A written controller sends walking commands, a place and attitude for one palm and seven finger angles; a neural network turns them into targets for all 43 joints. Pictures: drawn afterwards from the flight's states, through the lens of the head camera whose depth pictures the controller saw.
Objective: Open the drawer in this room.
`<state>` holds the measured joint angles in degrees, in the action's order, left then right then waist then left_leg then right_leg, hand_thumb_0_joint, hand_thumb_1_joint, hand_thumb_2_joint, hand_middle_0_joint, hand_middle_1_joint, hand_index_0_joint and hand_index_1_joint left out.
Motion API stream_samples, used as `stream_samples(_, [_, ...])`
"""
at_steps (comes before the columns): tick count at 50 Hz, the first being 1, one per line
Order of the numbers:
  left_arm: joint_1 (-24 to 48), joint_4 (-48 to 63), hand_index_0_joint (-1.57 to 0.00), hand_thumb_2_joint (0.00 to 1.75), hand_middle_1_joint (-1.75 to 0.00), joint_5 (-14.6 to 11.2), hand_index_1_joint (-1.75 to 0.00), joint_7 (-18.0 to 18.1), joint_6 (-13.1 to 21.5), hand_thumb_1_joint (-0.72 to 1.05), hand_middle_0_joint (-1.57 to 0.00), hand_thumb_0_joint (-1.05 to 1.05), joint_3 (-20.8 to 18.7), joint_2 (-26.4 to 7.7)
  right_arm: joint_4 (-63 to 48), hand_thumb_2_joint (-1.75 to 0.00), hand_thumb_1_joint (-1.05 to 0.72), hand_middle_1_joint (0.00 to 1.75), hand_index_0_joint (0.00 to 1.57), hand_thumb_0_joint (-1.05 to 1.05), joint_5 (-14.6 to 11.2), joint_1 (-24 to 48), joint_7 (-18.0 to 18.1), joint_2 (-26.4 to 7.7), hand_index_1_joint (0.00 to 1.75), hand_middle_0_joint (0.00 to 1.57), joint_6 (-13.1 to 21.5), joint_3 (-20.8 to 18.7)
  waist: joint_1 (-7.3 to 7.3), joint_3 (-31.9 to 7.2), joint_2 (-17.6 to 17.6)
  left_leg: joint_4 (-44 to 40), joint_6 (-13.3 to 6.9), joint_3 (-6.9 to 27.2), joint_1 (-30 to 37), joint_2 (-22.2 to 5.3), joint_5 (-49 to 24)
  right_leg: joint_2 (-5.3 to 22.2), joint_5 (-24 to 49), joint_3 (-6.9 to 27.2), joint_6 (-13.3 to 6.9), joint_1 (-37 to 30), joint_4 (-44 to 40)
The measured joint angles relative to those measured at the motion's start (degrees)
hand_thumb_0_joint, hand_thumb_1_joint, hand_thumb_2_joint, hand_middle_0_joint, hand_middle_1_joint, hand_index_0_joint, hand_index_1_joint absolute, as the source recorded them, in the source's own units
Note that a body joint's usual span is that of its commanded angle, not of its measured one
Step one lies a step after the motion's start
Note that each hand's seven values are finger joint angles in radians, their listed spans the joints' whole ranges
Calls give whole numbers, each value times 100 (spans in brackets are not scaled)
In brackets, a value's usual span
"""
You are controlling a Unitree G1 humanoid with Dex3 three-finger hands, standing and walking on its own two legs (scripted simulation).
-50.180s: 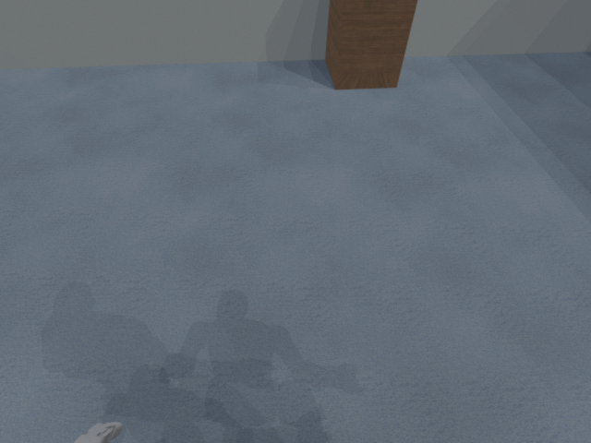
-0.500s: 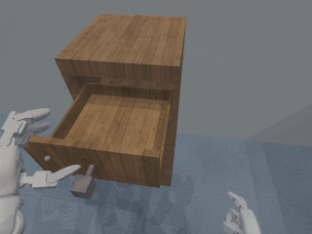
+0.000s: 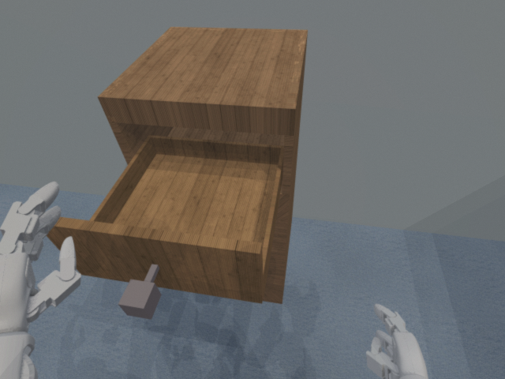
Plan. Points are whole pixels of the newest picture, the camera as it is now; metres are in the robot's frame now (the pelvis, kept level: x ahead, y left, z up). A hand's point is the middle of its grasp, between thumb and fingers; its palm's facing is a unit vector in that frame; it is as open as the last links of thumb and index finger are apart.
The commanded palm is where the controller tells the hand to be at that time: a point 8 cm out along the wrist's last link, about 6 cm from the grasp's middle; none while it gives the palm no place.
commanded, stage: draw the hand back to the body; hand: left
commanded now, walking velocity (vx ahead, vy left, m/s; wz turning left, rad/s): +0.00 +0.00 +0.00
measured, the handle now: (146, 287) +0.25 +0.23 -0.01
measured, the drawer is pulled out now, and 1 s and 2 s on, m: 0.30 0.30 0.30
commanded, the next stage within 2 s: step back with the hand held close in 0.08 s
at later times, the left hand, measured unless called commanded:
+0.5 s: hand (64, 289) +0.17 +0.25 +0.15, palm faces +0.27 -0.81 -0.52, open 7.4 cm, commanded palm +0.10 +0.30 +0.18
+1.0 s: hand (5, 342) +0.10 +0.26 +0.16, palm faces +0.38 -0.81 -0.45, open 7.4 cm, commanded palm +0.04 +0.31 +0.18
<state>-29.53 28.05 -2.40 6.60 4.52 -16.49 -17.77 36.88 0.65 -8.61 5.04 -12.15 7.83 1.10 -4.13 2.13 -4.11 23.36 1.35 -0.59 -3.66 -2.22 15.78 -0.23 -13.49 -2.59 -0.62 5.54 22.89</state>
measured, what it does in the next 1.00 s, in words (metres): shifts its weight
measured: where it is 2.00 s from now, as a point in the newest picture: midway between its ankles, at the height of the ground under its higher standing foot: outside the picture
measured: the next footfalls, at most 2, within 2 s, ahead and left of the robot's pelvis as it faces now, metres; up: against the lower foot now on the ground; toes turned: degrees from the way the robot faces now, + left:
right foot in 1.10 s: -0.07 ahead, -0.10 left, +0.00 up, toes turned +1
left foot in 1.34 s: -0.08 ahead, +0.13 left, +0.00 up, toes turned +2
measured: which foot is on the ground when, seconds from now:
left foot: down 0.00-1.00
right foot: down 0.00-0.96, up 0.98-1.00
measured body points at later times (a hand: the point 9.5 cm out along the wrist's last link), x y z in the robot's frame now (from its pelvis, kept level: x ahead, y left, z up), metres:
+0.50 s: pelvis -0.03 +0.02 +0.00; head +0.01 +0.01 +0.44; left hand +0.15 +0.29 +0.18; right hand +0.16 -0.22 -0.09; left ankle -0.03 +0.13 -0.74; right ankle -0.01 -0.11 -0.74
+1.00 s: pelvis -0.09 +0.03 -0.02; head -0.07 +0.04 +0.43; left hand +0.08 +0.31 +0.19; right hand +0.09 -0.21 -0.09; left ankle -0.03 +0.13 -0.74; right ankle -0.03 -0.11 -0.73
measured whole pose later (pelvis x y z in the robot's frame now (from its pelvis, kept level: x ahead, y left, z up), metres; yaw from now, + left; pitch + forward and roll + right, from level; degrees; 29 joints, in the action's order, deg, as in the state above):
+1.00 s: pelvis -0.09 +0.03 -0.02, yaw +1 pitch +1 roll -1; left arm -34.7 37.3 -1.1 9.7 11.8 -21.3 -22.1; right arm 31.8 0.0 -11.2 5.2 -12.0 5.0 0.6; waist 0.4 1.4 0.4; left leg 34.7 -1.5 -0.4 -23.6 -0.4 12.3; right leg 1.0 -16.3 -1.3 1.2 24.4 36.2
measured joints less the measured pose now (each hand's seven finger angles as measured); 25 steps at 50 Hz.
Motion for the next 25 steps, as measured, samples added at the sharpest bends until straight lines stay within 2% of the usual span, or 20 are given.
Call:
stream_samples(10, [-7,39,-21,89,-32,-8,-31,5,43,88,-22,2,-48,-66,-15,-90,-90,30,20,1,-14,-66,-11,34,30,20,22,25,21,16,0,21,2,3,-20,4,-35,5,35,-2,-5,18,20])
stream_samples(16, [-101,146,-21,90,-31,8,-30,-32,350,89,-21,2,-371,-170,-251,-90,-90,30,20,1,-66,-40,-61,-65,30,20,-230,41,250,-57,11,297,-41,98,-661,1,-34,4,143,-92,15,502,31])
stream_samples(21, [-448,413,-21,90,-31,9,-30,-58,424,89,-21,2,-283,-232,-409,-90,-90,30,20,1,-91,-13,-54,-166,30,20,-388,-92,380,18,111,343,-114,16,-972,117,-106,123,176,-7,100,889,198])
stream_samples(25, [-742,622,-21,90,-31,2,-30,-62,428,89,-22,2,-320,-422,-509,-90,-90,30,20,1,-113,-28,-21,-149,30,20,-507,-195,449,33,219,447,-170,-35,-1132,198,-109,209,145,49,158,1097,387])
